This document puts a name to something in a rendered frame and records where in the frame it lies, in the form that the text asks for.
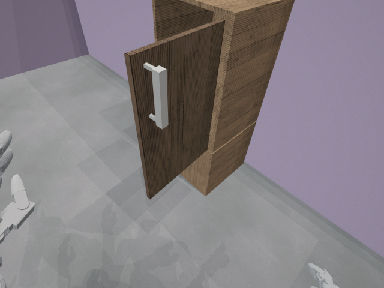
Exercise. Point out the cupboard door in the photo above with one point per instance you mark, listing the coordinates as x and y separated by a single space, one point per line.
192 60

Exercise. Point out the handle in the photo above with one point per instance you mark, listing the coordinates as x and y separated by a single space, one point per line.
159 81

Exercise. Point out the left robot hand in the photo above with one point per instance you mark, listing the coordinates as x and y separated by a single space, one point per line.
18 211

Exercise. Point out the right robot hand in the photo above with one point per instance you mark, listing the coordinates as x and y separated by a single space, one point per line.
322 277

